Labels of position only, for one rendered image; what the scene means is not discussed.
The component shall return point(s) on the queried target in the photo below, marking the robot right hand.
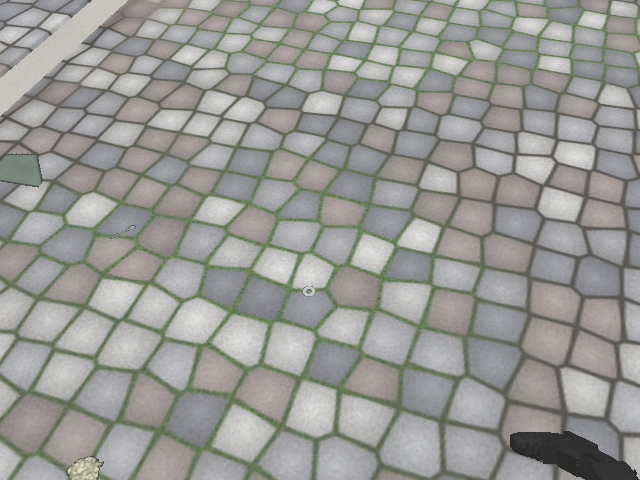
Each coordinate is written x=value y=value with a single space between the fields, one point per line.
x=572 y=453

